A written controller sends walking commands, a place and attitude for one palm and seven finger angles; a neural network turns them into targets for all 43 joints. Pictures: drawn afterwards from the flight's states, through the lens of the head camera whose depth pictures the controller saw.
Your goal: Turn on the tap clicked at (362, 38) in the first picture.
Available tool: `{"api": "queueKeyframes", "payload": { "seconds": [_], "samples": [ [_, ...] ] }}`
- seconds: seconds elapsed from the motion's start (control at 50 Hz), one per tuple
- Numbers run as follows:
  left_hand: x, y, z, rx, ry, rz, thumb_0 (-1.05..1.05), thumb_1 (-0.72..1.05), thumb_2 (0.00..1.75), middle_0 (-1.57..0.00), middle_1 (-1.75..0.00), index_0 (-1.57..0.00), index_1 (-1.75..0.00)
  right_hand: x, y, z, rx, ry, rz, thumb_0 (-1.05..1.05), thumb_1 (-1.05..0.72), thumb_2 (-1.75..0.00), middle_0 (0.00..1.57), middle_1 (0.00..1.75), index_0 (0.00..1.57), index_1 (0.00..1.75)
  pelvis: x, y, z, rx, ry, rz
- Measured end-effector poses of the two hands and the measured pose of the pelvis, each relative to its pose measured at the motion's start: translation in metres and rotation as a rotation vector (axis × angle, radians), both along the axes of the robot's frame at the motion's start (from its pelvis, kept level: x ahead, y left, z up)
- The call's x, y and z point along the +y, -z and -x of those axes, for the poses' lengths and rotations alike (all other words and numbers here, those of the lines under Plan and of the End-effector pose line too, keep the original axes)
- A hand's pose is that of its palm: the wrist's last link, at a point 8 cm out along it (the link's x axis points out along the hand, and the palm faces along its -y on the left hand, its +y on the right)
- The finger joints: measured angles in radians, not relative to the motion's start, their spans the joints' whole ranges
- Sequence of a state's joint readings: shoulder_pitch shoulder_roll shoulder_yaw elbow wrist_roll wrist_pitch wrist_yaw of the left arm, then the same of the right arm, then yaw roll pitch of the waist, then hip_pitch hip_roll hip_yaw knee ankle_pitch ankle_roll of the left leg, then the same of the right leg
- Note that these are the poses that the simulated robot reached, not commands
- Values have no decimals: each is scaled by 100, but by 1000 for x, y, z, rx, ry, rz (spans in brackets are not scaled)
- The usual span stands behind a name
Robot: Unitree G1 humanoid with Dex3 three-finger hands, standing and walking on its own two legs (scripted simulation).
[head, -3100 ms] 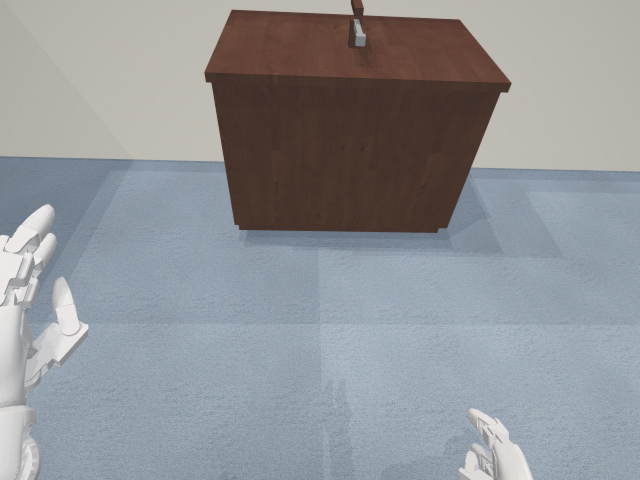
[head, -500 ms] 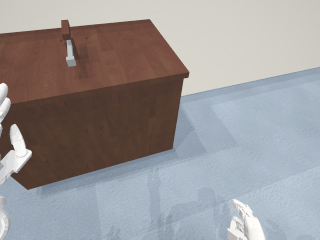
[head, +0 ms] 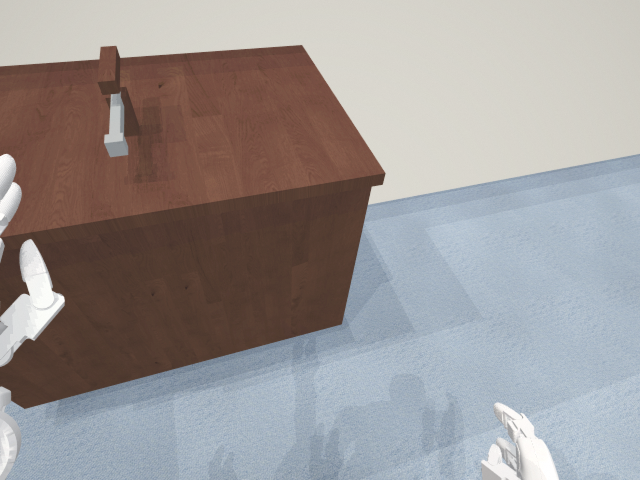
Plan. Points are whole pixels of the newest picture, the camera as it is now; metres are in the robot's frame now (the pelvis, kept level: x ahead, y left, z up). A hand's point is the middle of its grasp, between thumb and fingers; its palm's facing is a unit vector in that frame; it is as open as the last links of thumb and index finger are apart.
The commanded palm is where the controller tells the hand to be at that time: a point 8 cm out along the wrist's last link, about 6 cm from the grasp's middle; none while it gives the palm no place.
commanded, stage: take the last steps up to it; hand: left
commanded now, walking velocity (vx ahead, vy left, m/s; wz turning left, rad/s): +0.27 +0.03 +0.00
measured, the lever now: (116, 144) +0.58 +0.38 +0.07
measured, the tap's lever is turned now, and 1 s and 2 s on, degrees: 0 0 0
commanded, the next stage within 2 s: come to a stop and stand still in 0.54 s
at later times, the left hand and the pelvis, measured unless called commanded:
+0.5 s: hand (150, 216) +0.32 +0.21 +0.18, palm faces +0.41 -0.82 -0.41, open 7.4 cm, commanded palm +0.26 +0.25 +0.19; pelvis +0.10 -0.03 +0.01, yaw +1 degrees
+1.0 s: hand (189, 182) +0.38 +0.18 +0.18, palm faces +0.39 -0.81 -0.44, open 7.4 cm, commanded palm +0.32 +0.23 +0.19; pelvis +0.16 -0.05 +0.01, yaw +0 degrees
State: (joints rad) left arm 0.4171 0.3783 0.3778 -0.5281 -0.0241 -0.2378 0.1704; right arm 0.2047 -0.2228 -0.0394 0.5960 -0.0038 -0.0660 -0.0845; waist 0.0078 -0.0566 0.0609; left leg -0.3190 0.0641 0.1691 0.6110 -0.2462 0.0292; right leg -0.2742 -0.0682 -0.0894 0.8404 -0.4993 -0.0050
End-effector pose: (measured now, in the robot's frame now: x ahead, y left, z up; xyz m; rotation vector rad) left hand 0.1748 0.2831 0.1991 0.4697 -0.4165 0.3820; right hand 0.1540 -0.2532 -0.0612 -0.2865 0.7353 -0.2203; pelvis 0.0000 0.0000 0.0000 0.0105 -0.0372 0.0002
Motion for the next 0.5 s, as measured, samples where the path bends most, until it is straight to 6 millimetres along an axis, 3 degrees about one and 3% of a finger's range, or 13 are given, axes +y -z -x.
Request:
{"api": "queueKeyframes", "payload": {
  "seconds": [0.08, 0.22, 0.3, 0.36, 0.5],
  "samples": [
    [2, -6, -27, 13, 2, 6, 1, 89, 90, -21, -30, -21, -30, 20, -6, -22, -40, -12, -71, 1, -90, -89, 20, 29, 20, 30, -1, -8, -15, 14, -5, 21],
    [-22, -13, -48, 90, 15, -41, 1, 89, 90, -20, -30, -21, -30, 37, 4, -46, -26, -50, -178, 1, -90, -89, 20, 30, 20, 30, -15, -14, -48, 29, 8, 32],
    [-32, -4, -63, 103, -35, -81, 1, 89, 90, -21, -30, -21, -30, 25, 31, -61, 14, -72, -194, 1, -90, -89, 20, 30, 21, 30, -30, 1, -66, 17, -8, 17],
    [-36, 4, -77, 110, -53, -24, 1, 89, 90, -21, -30, -21, -30, 10, 41, -71, 77, -81, -167, 1, -90, -89, 20, 30, 21, 30, -33, 1, -76, 10, -13, 14],
    [-39, 1, -105, 110, -7, -7, 1, 88, 90, -21, -30, -21, -30, -19, 16, -94, 94, -35, -64, 2, -90, -89, 20, 30, 20, 30, -30, -10, -103, 22, -18, 1]
  ]
}}
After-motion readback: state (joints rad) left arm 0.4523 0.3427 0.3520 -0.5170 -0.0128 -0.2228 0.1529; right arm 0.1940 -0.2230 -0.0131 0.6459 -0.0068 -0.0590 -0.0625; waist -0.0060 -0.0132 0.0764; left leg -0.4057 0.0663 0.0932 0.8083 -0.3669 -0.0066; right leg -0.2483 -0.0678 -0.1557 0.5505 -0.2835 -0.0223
